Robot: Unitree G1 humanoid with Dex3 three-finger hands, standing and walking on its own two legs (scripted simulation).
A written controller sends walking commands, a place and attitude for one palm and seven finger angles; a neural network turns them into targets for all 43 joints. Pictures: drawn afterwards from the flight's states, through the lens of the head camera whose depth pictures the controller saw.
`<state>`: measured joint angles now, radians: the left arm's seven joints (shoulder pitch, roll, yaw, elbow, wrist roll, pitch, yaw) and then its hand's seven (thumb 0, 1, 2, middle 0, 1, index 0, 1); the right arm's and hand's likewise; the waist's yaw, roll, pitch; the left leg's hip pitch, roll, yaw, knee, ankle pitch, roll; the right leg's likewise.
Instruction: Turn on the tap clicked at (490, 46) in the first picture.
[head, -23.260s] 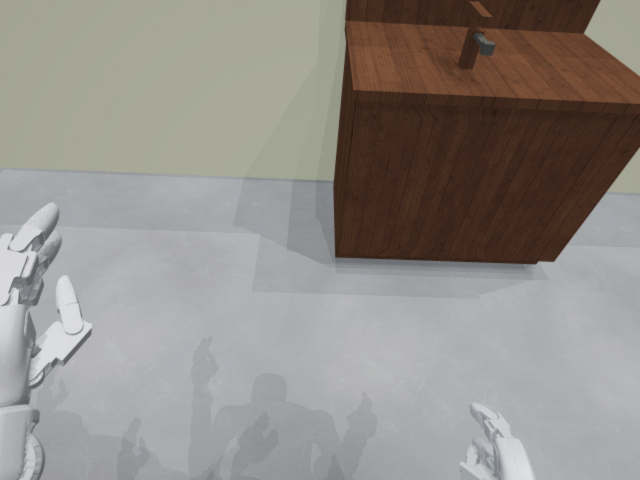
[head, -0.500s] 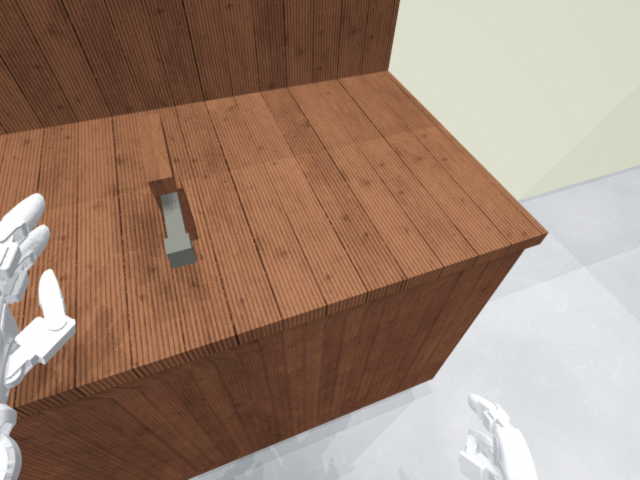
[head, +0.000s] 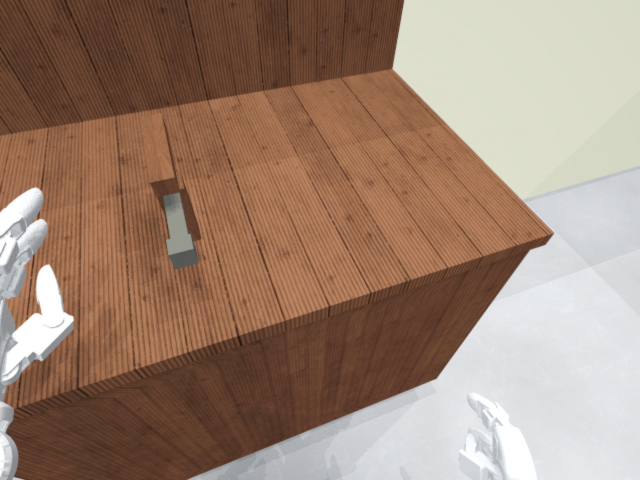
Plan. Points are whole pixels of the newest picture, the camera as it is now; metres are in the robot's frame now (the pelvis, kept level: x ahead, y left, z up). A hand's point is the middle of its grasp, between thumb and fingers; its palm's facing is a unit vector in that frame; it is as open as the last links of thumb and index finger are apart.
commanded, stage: shuffle to correct the standing spot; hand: left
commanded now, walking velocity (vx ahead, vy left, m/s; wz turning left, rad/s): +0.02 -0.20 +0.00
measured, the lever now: (182, 251) +0.34 +0.19 +0.11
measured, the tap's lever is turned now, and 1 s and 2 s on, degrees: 0 0 0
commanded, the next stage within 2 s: none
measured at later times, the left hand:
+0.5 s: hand (71, 327) +0.21 +0.23 +0.17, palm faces +0.35 -0.85 -0.40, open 7.4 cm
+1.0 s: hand (73, 326) +0.22 +0.24 +0.16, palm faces +0.34 -0.85 -0.40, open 7.4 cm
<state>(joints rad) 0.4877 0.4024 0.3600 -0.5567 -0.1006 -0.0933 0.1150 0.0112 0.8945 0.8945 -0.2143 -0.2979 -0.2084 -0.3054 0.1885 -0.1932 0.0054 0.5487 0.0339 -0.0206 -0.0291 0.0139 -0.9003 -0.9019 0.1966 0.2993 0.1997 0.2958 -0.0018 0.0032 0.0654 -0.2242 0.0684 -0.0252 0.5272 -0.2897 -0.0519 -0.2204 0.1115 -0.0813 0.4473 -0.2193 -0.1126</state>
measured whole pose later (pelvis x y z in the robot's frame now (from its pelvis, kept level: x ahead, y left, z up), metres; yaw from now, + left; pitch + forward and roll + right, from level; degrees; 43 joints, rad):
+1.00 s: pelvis +0.00 -0.01 +0.00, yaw +0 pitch -1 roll -1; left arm 0.50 0.39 0.35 -0.53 -0.11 -0.09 0.12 0.01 0.90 0.89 -0.21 -0.30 -0.21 -0.31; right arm 0.18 -0.20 0.00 0.55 0.04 -0.01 -0.03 0.01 -0.90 -0.90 0.20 0.30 0.20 0.30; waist -0.01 0.02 0.05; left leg -0.23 0.08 -0.03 0.54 -0.30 -0.04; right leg -0.22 0.12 -0.09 0.45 -0.22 -0.12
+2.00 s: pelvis +0.00 -0.01 +0.00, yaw +1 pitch -1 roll +0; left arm 0.49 0.38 0.33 -0.53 -0.11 -0.08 0.13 0.01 0.89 0.89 -0.21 -0.30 -0.21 -0.31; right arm 0.20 -0.21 0.01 0.56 0.03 -0.02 -0.03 0.01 -0.90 -0.90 0.20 0.30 0.20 0.30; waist 0.00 0.01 0.04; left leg -0.23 0.07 -0.04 0.52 -0.28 -0.05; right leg -0.23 0.12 -0.10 0.45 -0.22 -0.13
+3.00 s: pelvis -0.07 +0.06 +0.00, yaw -1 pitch -5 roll -1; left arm 0.33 0.35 0.36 -0.41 0.01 -0.19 0.10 0.01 0.89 0.89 -0.21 -0.30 -0.21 -0.31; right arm 0.25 -0.18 0.02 0.56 0.02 -0.15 -0.01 0.01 -0.90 -0.90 0.20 0.30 0.20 0.30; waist 0.04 -0.02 0.06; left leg -0.19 -0.06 0.05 0.50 -0.23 0.08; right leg -0.26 0.03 -0.04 0.49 -0.21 -0.01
